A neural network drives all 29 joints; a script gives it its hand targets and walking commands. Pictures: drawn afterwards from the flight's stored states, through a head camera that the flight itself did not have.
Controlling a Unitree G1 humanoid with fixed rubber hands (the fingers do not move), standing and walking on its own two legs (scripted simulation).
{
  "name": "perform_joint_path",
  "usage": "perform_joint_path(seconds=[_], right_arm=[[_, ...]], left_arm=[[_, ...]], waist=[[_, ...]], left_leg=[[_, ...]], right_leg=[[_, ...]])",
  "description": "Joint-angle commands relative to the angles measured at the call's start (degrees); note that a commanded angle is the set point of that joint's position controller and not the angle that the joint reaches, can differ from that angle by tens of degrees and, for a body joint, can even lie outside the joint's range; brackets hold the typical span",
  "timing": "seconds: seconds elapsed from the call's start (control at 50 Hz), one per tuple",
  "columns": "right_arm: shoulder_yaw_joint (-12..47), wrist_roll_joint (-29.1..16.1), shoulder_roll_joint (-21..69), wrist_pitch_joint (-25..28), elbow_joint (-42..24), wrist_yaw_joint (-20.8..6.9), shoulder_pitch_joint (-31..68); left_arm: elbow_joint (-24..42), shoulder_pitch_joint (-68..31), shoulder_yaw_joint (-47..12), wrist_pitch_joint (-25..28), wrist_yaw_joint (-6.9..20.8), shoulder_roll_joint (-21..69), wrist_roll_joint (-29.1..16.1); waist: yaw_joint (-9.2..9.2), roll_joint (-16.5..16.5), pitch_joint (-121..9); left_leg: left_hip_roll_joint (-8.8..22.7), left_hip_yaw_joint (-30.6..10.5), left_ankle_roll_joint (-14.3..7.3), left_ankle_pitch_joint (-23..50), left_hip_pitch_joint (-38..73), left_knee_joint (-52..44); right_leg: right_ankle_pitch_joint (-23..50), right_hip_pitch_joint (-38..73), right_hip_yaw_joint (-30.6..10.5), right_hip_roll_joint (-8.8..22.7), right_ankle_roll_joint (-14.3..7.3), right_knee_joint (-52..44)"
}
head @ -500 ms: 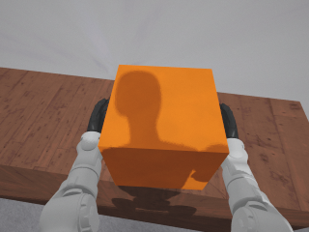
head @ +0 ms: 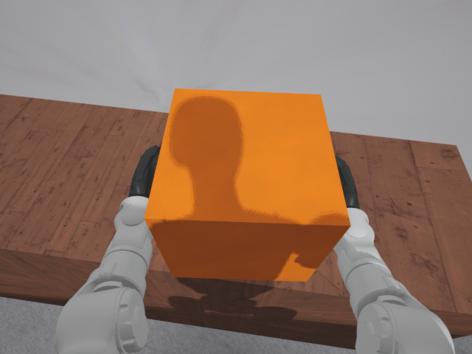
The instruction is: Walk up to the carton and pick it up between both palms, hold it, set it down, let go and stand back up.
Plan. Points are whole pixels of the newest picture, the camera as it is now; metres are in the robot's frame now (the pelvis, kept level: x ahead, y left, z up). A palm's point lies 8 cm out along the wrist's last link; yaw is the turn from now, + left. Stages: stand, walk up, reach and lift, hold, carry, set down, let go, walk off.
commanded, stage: set down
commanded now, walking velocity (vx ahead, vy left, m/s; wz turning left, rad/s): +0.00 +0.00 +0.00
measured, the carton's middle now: (243, 189) +0.41 +0.00 +0.01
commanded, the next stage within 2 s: none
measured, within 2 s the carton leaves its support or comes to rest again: neither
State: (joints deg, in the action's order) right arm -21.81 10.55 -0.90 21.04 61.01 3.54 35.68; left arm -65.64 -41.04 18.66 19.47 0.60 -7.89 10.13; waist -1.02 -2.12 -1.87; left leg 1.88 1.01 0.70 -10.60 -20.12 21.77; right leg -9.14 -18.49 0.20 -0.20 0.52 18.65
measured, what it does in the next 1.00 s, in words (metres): stands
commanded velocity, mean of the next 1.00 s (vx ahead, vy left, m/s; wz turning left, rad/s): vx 0.00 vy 0.00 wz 0.00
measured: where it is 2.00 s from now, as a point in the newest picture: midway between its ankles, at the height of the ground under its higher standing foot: outside the picture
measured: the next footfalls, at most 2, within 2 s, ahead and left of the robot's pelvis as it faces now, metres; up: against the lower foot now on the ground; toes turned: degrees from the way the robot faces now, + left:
none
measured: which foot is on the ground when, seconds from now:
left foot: down 0.00-1.00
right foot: down 0.00-1.00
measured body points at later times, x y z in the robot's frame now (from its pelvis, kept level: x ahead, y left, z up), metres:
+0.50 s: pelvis -0.02 +0.00 -0.03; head +0.05 +0.01 +0.41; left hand +0.41 +0.23 +0.01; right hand +0.39 -0.26 +0.02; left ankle -0.01 +0.12 -0.75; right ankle -0.01 -0.13 -0.75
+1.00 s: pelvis -0.04 -0.01 -0.01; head -0.01 +0.02 +0.44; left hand +0.42 +0.23 +0.12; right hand +0.39 -0.24 +0.13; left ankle -0.01 +0.12 -0.75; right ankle -0.01 -0.13 -0.75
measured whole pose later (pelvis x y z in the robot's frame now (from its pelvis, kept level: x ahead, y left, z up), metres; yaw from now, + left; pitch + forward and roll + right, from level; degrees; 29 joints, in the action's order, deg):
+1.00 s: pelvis -0.04 -0.01 -0.01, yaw -1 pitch +12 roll -1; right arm 4.7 -25.5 -21.5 -4.6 52.2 3.6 46.2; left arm -57.6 -50.1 -3.7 -3.6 1.1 -26.1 -22.2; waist -2.2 -2.0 -9.9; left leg 1.9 -0.2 1.2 -11.5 -30.2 30.0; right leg -10.3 -29.7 0.0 -0.6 0.0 28.3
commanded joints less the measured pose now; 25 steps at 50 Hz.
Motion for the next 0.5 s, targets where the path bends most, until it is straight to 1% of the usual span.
perform_joint_path(seconds=[0.0, 0.02, 0.04, 0.06, 0.08, 0.1, 0.12, 0.18, 0.22, 0.24, 0.28, 0.34, 0.36, 0.38, 0.4, 0.44, 0.46, 0.48], right_arm=[[14.3, -11.8, -5.4, 0.3, 0.7, 1.4, 21.3], [16.0, -14.5, -7.4, 1.1, -1.2, 2.0, 22.5], [17.3, -16.7, -9.3, 1.8, -1.7, 2.5, 23.8], [18.7, -19.0, -11.1, 2.6, -2.5, 2.9, 24.6], [19.8, -21.0, -13.0, 3.5, -3.1, 3.1, 24.9], [20.7, -22.8, -14.9, 4.2, -3.9, 3.3, 25.0], [21.6, -24.1, -16.3, 4.7, -3.7, 3.2, 25.5], [23.1, -27.6, -21.1, 5.4, -1.0, 2.8, 23.8], [24.0, -29.3, -23.3, 5.4, 1.4, 2.3, 23.9], [24.6, -30.1, -23.9, 5.0, 2.4, 2.0, 24.5], [25.5, -32.1, -25.4, 4.6, 2.5, 1.2, 25.4], [27.6, -35.5, -27.4, 2.9, 2.8, -0.6, 26.8], [28.5, -36.3, -27.4, 2.1, 3.4, -1.2, 27.4], [29.4, -37.4, -27.6, 1.3, 3.0, -1.9, 27.8], [30.1, -38.4, -27.7, 0.7, 1.9, -2.4, 28.5], [31.1, -40.1, -28.8, -0.4, -0.9, -3.3, 29.6], [31.1, -40.6, -29.4, -1.1, -0.5, -3.7, 29.9], [31.3, -41.2, -29.9, -1.8, -3.2, -4.0, 30.2]], left_arm=[[2.6, -23.7, -10.4, 2.0, -3.5, -3.6, -10.0], [2.8, -24.7, -11.7, 3.2, -3.9, -5.4, -12.7], [2.4, -25.6, -12.7, 4.4, -4.1, -7.0, -14.9], [1.9, -25.8, -13.3, 5.6, -4.2, -8.8, -16.4], [1.8, -25.6, -13.6, 6.7, -4.3, -10.1, -17.6], [1.5, -24.9, -13.6, 7.5, -4.2, -11.7, -18.3], [0.7, -25.0, -13.7, 7.9, -3.9, -12.7, -18.8], [0.7, -22.6, -13.5, 7.7, -2.7, -15.4, -19.3], [1.0, -23.2, -14.4, 7.2, -2.1, -16.1, -20.2], [0.4, -23.9, -14.9, 6.8, -1.7, -16.5, -20.9], [1.4, -25.3, -17.2, 6.5, -1.4, -16.6, -23.3], [1.4, -27.4, -20.3, 5.9, -1.1, -17.6, -27.1], [0.1, -28.0, -21.6, 5.6, -0.7, -17.9, -28.3], [-0.4, -28.7, -22.4, 5.4, -0.4, -18.2, -29.4], [0.5, -29.5, -23.2, 5.3, -0.2, -18.6, -30.7], [2.8, -30.6, -24.0, 4.4, 0.1, -19.9, -32.0], [2.1, -30.9, -24.9, 3.8, 0.4, -20.0, -32.8], [4.0, -31.3, -24.6, 3.0, 0.5, -21.0, -33.3]], waist=[[-0.39, 5.3, -32.2], [-0.43, 5.1, -37.6], [-0.38, 5.4, -41.9], [-0.08, 5.5, -45.6], [0.08, 6.2, -49.6], [0.3, 6.7, -52.4], [0.48, 6.5, -53.9], [0.09, 7.3, -53.6], [-0.76, 7.3, -51.5], [-1.1, 6.9, -49.7], [-1.81, 6.8, -48.9], [-2.24, 7.1, -47.0], [-2.26, 6.9, -45.3], [-2.23, 6.3, -44.6], [-2.11, 6.3, -45.2], [-1.55, 6.7, -47.5], [-1.92, 6.5, -46.4], [-1.44, 6.2, -48.3]], left_leg=[[-1.3, 3.3, 3.5, 17.9, 6.7, 5.1], [-1.3, 3.0, 3.7, 20.0, 6.7, 7.1], [-1.5, 2.8, 4.3, 21.9, 6.5, 8.9], [-1.6, 2.4, 4.7, 24.7, 6.5, 10.9], [-1.6, 2.1, 5.4, 27.3, 6.6, 12.8], [-1.8, 1.9, 5.9, 30.0, 6.7, 14.5], [-1.9, 1.7, 6.2, 31.8, 7.0, 15.7], [-1.8, 1.1, 7.0, 36.1, 9.2, 18.2], [-1.6, 0.7, 7.3, 36.2, 10.5, 19.0], [-1.6, 0.4, 7.1, 34.4, 10.1, 19.0], [-1.2, -0.1, 6.8, 32.2, 10.9, 18.8], [-0.9, -0.9, 6.4, 28.7, 10.9, 19.1], [-1.0, -1.0, 6.0, 26.7, 10.0, 19.4], [-1.0, -1.2, 5.5, 24.6, 9.3, 19.4], [-1.1, -1.2, 5.1, 23.1, 8.6, 19.4], [-1.5, -1.1, 4.6, 22.1, 7.5, 19.7], [-1.5, -1.3, 4.3, 20.7, 7.2, 19.6], [-1.7, -1.2, 4.0, 20.5, 7.2, 19.5]], right_leg=[[12.8, 2.5, 1.6, -1.5, 0.1, 3.2], [16.1, 2.5, 1.5, -1.7, 0.1, 4.8], [18.7, 2.4, 1.7, -1.8, 0.2, 6.5], [22.1, 2.9, 1.7, -2.1, 0.3, 8.3], [25.0, 3.3, 1.9, -2.3, 0.2, 10.1], [27.8, 3.4, 1.8, -2.5, 0.3, 11.4], [29.0, 2.9, 2.1, -2.8, 0.4, 12.4], [31.4, 0.2, 2.4, -3.3, 0.5, 13.8], [29.0, -3.6, 2.9, -3.6, 0.4, 13.8], [27.2, -5.2, 2.8, -3.4, 0.5, 13.5], [24.1, -8.9, 3.2, -3.5, 0.5, 13.4], [18.0, -14.6, 3.7, -3.3, 0.2, 13.3], [15.8, -16.1, 3.6, -3.1, 0.1, 13.4], [13.8, -17.2, 3.6, -2.8, 0.1, 13.6], [12.9, -17.7, 3.4, -2.6, 0.2, 13.9], [12.8, -17.4, 3.1, -2.4, 0.5, 14.6], [11.9, -18.0, 2.9, -2.2, 0.4, 14.5], [12.3, -17.5, 2.9, -2.2, 0.6, 14.7]])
